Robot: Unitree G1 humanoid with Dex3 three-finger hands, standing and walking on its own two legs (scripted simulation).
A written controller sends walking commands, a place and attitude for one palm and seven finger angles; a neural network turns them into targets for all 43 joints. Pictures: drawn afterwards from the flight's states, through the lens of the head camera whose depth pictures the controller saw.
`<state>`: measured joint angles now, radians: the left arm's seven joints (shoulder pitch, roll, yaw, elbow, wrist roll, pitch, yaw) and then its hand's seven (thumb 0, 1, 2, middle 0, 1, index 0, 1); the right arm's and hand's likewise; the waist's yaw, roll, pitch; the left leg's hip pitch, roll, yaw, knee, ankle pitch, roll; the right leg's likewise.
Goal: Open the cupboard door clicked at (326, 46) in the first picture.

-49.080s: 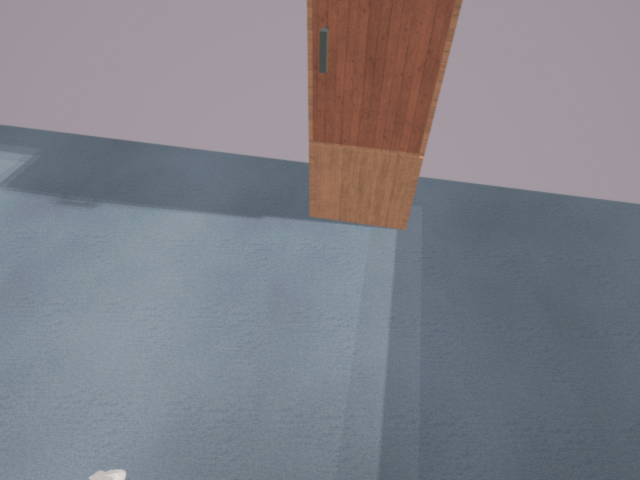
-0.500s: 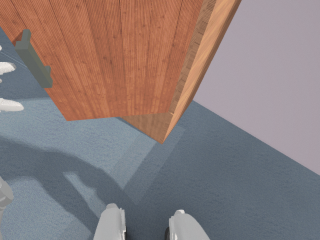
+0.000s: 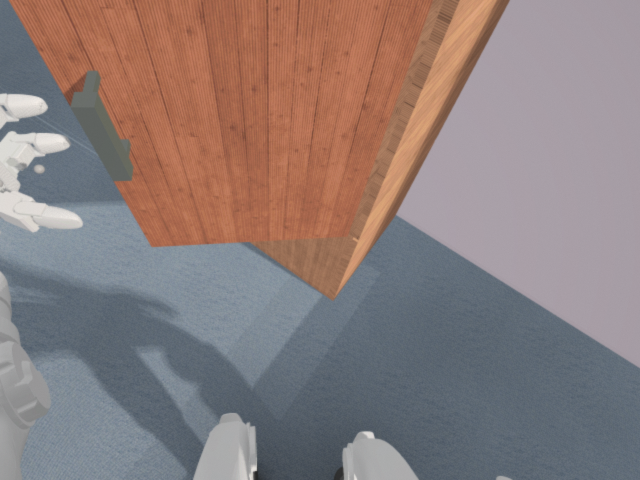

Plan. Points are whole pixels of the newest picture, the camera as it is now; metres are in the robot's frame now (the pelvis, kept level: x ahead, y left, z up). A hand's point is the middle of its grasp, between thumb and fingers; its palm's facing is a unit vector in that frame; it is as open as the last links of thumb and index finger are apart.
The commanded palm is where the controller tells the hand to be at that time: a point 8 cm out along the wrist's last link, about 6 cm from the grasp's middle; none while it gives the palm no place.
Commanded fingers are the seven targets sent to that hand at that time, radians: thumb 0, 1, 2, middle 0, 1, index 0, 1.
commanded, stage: move the hooked fingers beside the handle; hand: left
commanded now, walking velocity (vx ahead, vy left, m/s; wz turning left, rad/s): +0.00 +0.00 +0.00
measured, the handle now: (108, 128) +0.51 +0.25 +0.08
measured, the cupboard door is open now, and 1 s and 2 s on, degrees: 42 42 42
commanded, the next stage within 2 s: slide the fingers in behind the handle in 0.06 s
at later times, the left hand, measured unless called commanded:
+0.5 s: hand (57, 173) +0.44 +0.29 +0.08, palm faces +0.10 -0.99 +0.02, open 14.0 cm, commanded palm +0.42 +0.33 +0.08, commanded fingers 0.00 -0.50 0.30 -0.30 -1.20 -0.30 -1.20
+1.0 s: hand (93, 170) +0.45 +0.26 +0.08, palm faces +0.10 -0.99 +0.01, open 14.0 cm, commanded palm +0.42 +0.29 +0.08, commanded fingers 0.00 -0.50 0.30 -0.30 -1.20 -0.30 -1.20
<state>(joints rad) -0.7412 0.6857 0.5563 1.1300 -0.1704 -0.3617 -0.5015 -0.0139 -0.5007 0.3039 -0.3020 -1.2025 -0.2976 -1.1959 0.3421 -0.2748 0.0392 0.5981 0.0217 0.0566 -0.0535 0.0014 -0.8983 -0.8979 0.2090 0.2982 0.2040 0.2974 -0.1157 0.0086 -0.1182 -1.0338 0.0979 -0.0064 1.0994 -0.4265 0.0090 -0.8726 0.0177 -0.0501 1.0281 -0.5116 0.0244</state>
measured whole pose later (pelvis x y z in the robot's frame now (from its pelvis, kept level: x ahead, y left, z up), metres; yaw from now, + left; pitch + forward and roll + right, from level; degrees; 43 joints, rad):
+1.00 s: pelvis +0.00 -0.01 +0.00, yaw +0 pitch +19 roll -4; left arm -0.70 0.55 0.48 1.06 -0.17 -0.39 -0.37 -0.01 -0.50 0.30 -0.30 -1.20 -0.30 -1.20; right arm 0.36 -0.26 0.03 0.63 0.02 0.06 -0.05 0.00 -0.90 -0.90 0.21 0.30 0.20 0.30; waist -0.11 0.02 -0.13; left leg -0.99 0.10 0.00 1.08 -0.42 0.00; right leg -0.84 0.02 -0.04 1.03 -0.52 0.01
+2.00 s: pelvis +0.00 -0.02 +0.00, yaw +1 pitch +19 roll -3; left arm -0.72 0.49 0.43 1.06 -0.15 -0.40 -0.29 -0.01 -0.43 0.34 -0.31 -1.21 -0.30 -1.20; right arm 0.35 -0.26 0.02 0.64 0.02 0.06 -0.04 0.00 -0.90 -0.90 0.21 0.30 0.20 0.30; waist -0.12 0.02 -0.13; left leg -0.98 0.09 0.00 1.07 -0.42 -0.01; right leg -0.84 0.02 -0.04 1.04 -0.52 0.01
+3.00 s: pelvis +0.02 -0.01 +0.02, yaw +0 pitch +16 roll -2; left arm -0.31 0.34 0.35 0.66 -0.25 -0.39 -0.26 0.01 0.71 0.74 -0.33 -1.33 -0.32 -1.31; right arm 0.35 -0.25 0.00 0.59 0.04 0.06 -0.01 0.01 -0.90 -0.90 0.21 0.30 0.20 0.30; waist -0.08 0.03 -0.14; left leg -0.84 0.09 0.03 0.99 -0.42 -0.01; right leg -0.72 0.01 -0.01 0.96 -0.52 0.01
